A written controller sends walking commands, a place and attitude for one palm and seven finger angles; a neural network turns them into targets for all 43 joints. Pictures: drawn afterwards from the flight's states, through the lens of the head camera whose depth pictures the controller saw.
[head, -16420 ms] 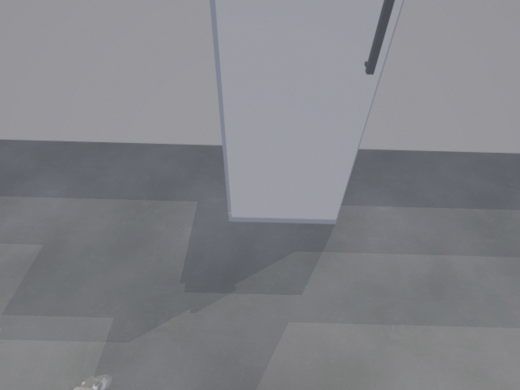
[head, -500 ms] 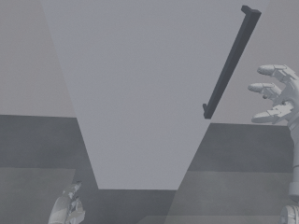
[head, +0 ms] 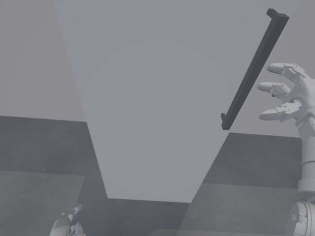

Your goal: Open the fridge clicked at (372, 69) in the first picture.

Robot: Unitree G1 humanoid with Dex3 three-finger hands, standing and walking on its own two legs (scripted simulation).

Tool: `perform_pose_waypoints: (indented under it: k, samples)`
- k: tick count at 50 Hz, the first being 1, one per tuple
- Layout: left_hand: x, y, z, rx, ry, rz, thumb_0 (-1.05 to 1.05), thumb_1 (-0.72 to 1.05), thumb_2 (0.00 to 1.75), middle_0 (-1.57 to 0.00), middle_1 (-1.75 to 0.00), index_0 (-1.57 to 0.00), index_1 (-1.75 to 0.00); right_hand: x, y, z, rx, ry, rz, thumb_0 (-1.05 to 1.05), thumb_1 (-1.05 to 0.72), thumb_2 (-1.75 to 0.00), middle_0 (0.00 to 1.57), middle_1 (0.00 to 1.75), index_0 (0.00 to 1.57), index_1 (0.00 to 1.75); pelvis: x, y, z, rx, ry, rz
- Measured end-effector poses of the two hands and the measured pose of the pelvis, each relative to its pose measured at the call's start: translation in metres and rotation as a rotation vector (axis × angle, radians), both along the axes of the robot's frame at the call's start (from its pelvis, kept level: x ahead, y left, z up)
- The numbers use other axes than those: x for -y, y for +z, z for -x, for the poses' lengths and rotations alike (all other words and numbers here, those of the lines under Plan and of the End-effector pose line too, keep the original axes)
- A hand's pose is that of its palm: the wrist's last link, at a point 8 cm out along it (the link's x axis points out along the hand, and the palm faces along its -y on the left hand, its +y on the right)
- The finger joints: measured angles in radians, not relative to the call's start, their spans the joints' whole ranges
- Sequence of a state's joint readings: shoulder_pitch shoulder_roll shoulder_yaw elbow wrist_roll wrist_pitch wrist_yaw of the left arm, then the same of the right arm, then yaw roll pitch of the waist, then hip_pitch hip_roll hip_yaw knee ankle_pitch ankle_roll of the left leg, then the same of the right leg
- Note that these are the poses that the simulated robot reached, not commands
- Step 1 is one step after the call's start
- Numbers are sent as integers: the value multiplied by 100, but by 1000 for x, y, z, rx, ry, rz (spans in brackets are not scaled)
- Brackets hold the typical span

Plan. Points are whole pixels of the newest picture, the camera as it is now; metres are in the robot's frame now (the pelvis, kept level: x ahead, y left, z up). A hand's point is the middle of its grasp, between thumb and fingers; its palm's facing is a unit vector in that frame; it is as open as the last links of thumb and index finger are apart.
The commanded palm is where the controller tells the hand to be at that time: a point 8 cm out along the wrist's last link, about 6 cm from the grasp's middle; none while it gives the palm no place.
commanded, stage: move the hooked fingers beside the handle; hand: right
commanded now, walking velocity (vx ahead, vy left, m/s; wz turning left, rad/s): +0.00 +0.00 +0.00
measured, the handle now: (244, 80) +0.45 -0.16 +0.22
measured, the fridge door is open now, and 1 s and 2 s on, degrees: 0 0 0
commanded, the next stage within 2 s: feel for the door with the fingertips in 1.36 s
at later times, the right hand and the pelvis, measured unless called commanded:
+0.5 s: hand (270, 101) +0.38 -0.21 +0.22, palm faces -0.03 +1.00 -0.04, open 14.0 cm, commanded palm +0.36 -0.27 +0.23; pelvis -0.01 +0.00 +0.00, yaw -1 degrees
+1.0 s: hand (274, 95) +0.39 -0.21 +0.23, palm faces -0.01 +1.00 -0.05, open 14.0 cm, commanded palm +0.35 -0.27 +0.22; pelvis -0.01 +0.00 +0.00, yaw +0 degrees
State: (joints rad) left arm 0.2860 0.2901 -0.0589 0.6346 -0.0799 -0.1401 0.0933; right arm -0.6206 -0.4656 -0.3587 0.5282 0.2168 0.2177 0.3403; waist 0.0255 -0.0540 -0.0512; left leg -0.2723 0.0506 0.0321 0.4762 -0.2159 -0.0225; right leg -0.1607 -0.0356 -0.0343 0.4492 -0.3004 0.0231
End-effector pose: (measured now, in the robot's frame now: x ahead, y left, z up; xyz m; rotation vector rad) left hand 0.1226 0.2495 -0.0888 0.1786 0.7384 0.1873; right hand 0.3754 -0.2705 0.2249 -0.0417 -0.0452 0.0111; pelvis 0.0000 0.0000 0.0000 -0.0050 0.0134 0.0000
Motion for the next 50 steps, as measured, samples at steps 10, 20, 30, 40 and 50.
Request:
perform_pose_waypoints:
  k: [10, 20, 30, 40, 50]
  samples:
    - [4, 8, -16, 29, -37, -16, 1, 91, 90, -20, -30, -20, -30, 15, -3, 28, 61, -47, 12, -1, 50, -30, 30, 120, 30, 120, -2, 1, 1, 19, -8, -3]
    - [13, 14, -34, 87, -62, -3, 1, 91, 90, -20, -30, -20, -30, 4, -8, 19, -67, 5, 10, -1, 51, -30, 30, 120, 30, 120, 0, 0, 8, 15, -23, -3]
    - [16, 12, -19, 63, -48, 6, 1, 90, 90, -20, -30, -20, -30, -4, 8, 12, 51, -15, -15, -1, 50, -30, 31, 120, 31, 120, -2, 1, 8, 22, -6, -1]
    - [1, 0, 7, -32, -16, -19, 1, 91, 90, -20, -30, -20, -30, 9, -10, 18, -31, -7, 16, -1, 50, -30, 30, 120, 30, 120, 0, 1, 9, 12, -10, -2]
    - [3, 8, -4, 28, -9, -11, 1, 91, 90, -20, -30, -20, -30, -4, 5, 9, 20, -3, 7, -1, 50, -30, 30, 120, 31, 120, 0, 2, 8, 16, -2, -2]
